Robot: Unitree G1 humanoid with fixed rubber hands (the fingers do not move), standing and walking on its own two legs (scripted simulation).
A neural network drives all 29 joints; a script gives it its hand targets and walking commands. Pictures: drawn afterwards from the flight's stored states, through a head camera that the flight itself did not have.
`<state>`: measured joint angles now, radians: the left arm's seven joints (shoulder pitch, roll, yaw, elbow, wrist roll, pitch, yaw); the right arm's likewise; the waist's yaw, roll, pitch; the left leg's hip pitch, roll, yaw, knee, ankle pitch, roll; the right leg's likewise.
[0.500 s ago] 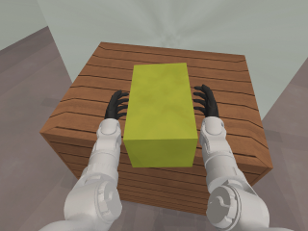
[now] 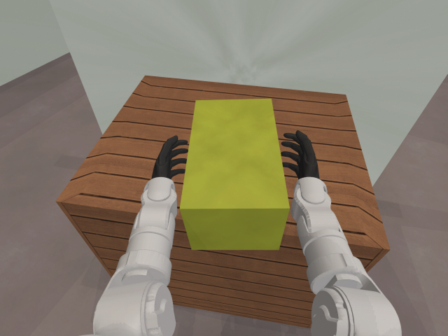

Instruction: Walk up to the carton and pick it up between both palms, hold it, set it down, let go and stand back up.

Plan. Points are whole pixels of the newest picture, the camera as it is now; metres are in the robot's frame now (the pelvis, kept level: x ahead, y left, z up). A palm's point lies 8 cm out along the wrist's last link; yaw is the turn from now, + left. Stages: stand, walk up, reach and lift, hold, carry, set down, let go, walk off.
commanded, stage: reach and lift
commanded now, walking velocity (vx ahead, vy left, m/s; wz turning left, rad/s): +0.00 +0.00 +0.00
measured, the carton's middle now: (234, 169) +0.44 -0.01 +0.04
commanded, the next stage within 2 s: hold in 1.32 s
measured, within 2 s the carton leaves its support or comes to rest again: neither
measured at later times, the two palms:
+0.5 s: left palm (155, 173) +0.36 +0.14 +0.12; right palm (309, 170) +0.36 -0.13 +0.13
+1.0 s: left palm (155, 159) +0.37 +0.13 +0.15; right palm (315, 163) +0.35 -0.13 +0.15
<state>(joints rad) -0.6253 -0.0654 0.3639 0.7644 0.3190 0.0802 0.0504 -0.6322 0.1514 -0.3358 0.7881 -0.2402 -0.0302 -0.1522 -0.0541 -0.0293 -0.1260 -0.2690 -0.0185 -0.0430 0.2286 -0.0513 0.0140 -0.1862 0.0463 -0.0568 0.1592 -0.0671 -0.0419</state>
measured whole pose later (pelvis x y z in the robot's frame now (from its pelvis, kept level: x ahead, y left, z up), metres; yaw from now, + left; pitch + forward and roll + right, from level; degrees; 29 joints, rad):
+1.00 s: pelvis +0.00 +0.01 +0.00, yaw +0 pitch -5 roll -1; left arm -0.50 -0.09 0.18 0.04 0.32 0.64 0.03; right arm -0.52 0.05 -0.05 0.31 0.13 0.31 -0.23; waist -0.08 -0.07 0.06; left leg -0.06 -0.02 -0.03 0.25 -0.10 0.02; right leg 0.04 0.04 -0.05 0.14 -0.09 -0.03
